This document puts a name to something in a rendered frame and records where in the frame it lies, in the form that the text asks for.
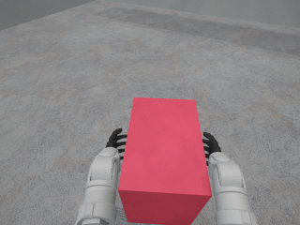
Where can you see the right robot forearm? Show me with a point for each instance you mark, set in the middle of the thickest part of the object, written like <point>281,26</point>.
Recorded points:
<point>230,191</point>

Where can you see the robot left hand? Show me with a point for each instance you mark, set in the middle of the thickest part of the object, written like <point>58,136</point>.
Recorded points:
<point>113,141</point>

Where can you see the left robot forearm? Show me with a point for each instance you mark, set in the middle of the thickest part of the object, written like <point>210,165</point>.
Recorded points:
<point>98,207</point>

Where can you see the robot right hand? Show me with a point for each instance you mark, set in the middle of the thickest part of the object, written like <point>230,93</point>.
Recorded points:
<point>212,143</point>

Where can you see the carton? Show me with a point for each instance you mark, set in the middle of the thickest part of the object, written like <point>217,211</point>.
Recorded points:
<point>164,178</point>

